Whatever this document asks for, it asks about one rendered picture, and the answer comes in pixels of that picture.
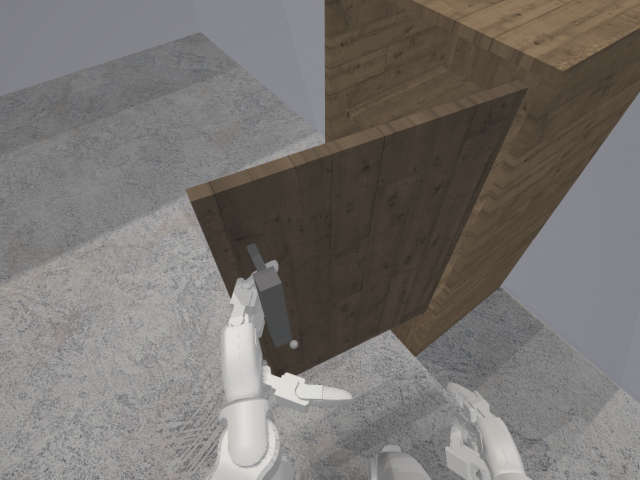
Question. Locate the right robot hand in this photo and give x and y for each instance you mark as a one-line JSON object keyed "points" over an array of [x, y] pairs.
{"points": [[491, 449]]}

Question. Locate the cupboard door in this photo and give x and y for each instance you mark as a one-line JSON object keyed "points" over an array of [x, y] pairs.
{"points": [[362, 227]]}

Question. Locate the handle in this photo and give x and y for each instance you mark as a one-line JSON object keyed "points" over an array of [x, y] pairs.
{"points": [[271, 295]]}

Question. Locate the right robot shin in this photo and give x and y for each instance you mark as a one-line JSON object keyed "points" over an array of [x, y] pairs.
{"points": [[391, 448]]}

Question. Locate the left robot forearm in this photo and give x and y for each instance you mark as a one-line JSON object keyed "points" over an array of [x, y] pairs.
{"points": [[249, 447]]}

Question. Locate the left robot hand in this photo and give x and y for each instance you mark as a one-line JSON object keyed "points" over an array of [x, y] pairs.
{"points": [[241, 359]]}

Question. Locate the robot left thigh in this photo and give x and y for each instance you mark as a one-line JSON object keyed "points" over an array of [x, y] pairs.
{"points": [[286, 472]]}

